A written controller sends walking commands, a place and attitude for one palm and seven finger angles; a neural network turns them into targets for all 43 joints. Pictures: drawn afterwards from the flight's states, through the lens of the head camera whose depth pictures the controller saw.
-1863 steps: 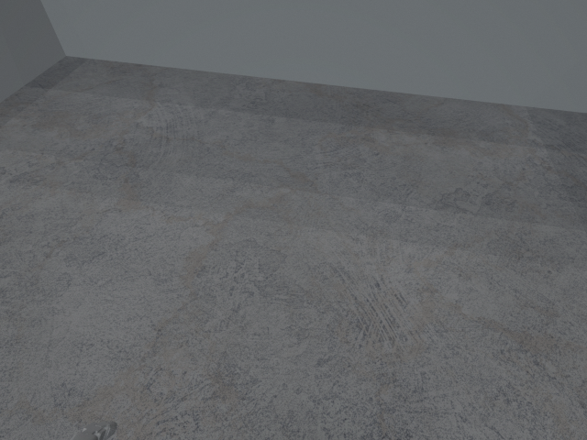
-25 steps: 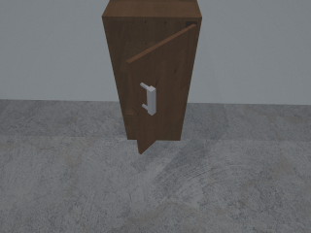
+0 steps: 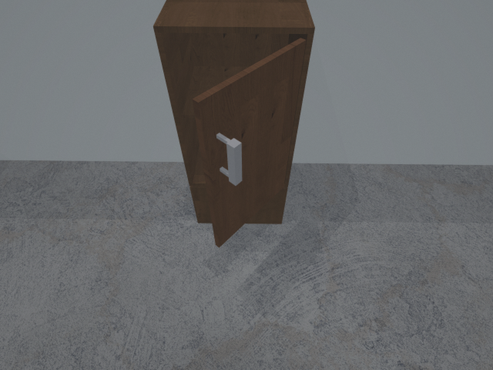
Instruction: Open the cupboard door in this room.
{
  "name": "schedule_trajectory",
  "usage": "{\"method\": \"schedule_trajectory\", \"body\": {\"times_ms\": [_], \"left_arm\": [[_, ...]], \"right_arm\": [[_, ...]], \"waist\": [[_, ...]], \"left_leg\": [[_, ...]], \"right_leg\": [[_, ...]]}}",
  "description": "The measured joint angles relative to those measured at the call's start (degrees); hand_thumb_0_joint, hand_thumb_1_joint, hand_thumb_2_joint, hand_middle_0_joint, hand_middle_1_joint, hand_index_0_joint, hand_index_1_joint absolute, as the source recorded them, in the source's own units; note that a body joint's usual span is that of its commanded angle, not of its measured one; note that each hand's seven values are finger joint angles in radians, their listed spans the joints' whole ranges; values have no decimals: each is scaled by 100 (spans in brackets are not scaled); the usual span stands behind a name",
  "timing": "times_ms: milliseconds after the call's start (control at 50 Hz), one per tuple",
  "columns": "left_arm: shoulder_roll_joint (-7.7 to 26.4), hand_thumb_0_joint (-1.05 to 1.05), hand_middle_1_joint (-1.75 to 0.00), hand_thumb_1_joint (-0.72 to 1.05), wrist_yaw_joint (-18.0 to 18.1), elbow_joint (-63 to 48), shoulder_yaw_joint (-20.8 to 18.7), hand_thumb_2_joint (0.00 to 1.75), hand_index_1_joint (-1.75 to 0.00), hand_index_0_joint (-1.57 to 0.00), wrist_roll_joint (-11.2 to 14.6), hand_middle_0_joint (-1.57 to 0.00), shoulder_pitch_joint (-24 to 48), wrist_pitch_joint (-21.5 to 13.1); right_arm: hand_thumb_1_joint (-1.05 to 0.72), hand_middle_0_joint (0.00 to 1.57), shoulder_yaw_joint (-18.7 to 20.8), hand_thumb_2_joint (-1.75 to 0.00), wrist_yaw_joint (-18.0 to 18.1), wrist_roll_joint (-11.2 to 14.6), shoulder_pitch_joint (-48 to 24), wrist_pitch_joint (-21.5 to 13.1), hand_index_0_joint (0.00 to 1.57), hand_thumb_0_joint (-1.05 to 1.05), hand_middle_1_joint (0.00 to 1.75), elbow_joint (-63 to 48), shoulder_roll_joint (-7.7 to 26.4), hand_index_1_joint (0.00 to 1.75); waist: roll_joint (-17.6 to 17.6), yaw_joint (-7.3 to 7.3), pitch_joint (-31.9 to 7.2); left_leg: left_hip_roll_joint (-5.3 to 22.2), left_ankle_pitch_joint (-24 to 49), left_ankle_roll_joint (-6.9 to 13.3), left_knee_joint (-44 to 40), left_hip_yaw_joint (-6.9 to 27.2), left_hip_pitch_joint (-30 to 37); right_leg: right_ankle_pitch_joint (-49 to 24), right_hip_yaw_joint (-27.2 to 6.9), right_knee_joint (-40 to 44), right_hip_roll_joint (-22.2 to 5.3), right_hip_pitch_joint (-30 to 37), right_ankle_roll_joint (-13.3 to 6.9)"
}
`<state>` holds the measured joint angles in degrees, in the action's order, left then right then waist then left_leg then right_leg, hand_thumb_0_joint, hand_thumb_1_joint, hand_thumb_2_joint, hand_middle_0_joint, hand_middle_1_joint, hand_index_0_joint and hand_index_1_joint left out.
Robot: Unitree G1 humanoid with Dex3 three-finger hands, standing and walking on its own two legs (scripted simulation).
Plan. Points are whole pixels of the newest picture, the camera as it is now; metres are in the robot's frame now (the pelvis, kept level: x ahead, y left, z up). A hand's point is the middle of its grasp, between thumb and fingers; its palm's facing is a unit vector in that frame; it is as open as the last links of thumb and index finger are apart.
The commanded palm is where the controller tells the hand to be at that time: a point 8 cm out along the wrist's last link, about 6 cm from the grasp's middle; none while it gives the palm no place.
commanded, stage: walk to a spot facing it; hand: left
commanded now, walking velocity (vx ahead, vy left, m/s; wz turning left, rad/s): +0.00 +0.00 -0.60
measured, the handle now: (228, 159) +0.57 +0.08 -0.04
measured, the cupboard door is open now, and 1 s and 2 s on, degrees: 49 49 49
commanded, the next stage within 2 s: none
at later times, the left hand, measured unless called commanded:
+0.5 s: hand out of the picture +0.07 +0.16 -0.16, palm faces -0.17 -0.94 -0.30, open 7.4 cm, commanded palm none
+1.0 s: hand (186, 345) +0.19 +0.13 -0.17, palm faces -0.48 -0.84 -0.26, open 7.4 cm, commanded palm none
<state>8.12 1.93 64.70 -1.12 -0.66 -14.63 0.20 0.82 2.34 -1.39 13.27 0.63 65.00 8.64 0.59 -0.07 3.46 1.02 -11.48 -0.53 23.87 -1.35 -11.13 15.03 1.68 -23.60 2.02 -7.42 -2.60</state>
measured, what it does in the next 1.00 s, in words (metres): steps on the spot, turning right: left foot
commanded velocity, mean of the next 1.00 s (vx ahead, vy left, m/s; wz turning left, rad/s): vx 0.00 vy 0.00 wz -0.60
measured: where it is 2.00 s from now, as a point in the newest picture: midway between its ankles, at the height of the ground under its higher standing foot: outside the picture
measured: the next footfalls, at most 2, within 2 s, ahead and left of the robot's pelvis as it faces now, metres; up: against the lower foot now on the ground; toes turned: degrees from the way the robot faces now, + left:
left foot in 0.80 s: +0.10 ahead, +0.12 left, +0.00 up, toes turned -29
right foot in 1.04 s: -0.02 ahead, -0.16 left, +0.00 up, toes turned -36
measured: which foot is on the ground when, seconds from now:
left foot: down 0.00-0.30, up 0.32-0.78, down 0.80-1.00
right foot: down 0.00-0.78, up 0.80-1.00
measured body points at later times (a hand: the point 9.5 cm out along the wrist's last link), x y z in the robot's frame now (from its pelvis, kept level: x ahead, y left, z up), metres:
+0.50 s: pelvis -0.01 -0.03 +0.00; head +0.03 -0.07 +0.44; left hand +0.08 +0.21 -0.14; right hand +0.02 -0.30 -0.16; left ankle +0.00 +0.13 -0.67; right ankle -0.03 -0.09 -0.74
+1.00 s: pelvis +0.00 -0.02 -0.01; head +0.06 -0.05 +0.44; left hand +0.22 +0.18 -0.15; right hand -0.06 -0.27 -0.15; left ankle +0.06 +0.14 -0.74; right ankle -0.05 -0.12 -0.71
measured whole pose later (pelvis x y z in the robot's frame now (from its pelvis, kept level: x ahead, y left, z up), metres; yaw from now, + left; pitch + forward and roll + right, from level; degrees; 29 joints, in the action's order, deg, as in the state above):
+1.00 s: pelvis +0.00 -0.02 -0.01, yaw -33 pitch +1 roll -2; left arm 15.3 -1.9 50.6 -5.6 -1.4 -9.8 2.9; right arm 1.9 2.1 -2.5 11.4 1.0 50.5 12.1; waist 1.1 -1.5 6.7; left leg 7.2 -18.9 -4.1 31.3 -1.1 -13.4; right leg 25.1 2.5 -47.0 0.6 -24.8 1.5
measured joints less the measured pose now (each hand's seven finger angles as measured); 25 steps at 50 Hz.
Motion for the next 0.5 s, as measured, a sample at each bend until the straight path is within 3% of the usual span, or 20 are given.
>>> {"method": "schedule_trajectory", "body": {"times_ms": [180,240,280,300,340,400,500], "left_arm": [[197,0,-30,91,-133,-378,-284,90,-30,-20,-59,-20,76,255],[289,0,-30,91,-180,-543,-361,90,-30,-20,-72,-20,178,315],[325,0,-30,91,-213,-673,-390,90,-30,-20,-79,-20,206,296],[348,0,-30,91,-213,-739,-402,90,-30,-20,-100,-20,198,250],[352,0,-30,91,-174,-814,-395,90,-30,-20,-103,-20,239,191],[322,0,-30,91,-85,-891,-394,90,-30,-20,-79,-20,235,169],[269,0,-30,91,-52,-930,-354,90,-30,-20,-68,-20,102,150]], "right_arm": [[-91,20,210,-89,44,-22,-100,62,20,1,30,-464,68,30],[-91,20,255,-89,37,-58,-118,48,20,1,30,-598,151,30],[-91,20,271,-89,28,-65,-117,67,20,1,30,-663,238,30],[-91,20,287,-89,19,-47,-127,100,20,1,30,-687,275,30],[-91,20,334,-89,-3,-11,-228,210,20,1,30,-706,354,30],[-91,20,371,-89,-16,12,-434,286,20,1,30,-786,430,30],[-91,19,359,-89,-22,34,-725,252,19,1,30,-1060,435,30]], "waist": [[-102,-25,101],[-93,-66,171],[-6,-93,184],[35,-99,165],[124,-86,205],[118,-110,264],[-5,-137,221]], "left_leg": [[175,-347,-11,584,-522,-337],[241,-433,-44,735,-713,-370],[343,-536,-112,935,-780,-424],[404,-647,-102,1165,-769,-535],[341,-1377,-89,2159,-387,-905],[146,-1445,-116,3447,-3,-1357],[46,-1225,-219,3623,180,-1500]], "right_leg": [[305,-477,-970,135,-724,-18],[806,-275,-1731,23,-1045,55],[617,-160,-1571,-50,-977,66],[564,-158,-1441,-10,-937,-18],[582,-135,-1442,95,-945,-183],[369,-273,-1082,196,-824,-272],[-40,-687,-480,311,-671,-302]]}}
